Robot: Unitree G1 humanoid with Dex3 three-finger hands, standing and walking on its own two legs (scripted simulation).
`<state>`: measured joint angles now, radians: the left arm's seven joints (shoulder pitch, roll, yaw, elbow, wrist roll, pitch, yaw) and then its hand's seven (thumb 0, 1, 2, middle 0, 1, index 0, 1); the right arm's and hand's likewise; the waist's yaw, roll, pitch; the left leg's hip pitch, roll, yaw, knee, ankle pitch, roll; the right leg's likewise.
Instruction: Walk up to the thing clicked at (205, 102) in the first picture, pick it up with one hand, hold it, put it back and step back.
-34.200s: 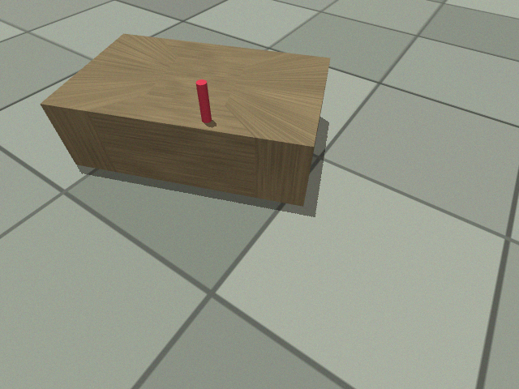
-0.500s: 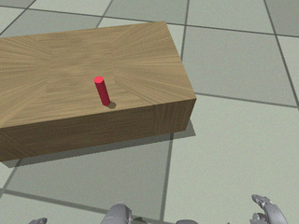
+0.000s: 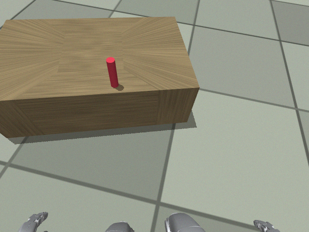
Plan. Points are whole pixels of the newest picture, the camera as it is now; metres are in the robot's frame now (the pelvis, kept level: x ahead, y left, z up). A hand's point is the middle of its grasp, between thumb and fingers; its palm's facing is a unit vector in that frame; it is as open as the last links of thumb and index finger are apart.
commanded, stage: step back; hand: left
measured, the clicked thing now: (112, 73) +0.87 +0.23 -0.28
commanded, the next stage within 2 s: stand in 1.42 s
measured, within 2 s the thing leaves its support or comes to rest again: neither
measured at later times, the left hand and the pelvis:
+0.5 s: hand out of the picture -0.08 +0.28 -0.14, palm faces +0.06 -0.89 -0.46, open 7.4 cm; pelvis -0.17 -0.02 -0.01, yaw +3 degrees
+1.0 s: hand out of the picture -0.14 +0.26 -0.15, palm faces +0.05 -0.94 -0.35, open 7.4 cm; pelvis -0.18 +0.00 +0.00, yaw +2 degrees
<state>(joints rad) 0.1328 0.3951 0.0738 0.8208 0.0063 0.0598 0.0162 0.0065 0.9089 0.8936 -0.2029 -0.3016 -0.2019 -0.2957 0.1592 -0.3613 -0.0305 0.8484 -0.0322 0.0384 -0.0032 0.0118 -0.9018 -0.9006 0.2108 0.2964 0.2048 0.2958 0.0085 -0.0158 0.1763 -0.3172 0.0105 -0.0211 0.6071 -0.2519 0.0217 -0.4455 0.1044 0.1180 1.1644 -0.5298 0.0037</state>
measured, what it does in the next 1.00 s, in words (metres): walks backwards: right foot, then left foot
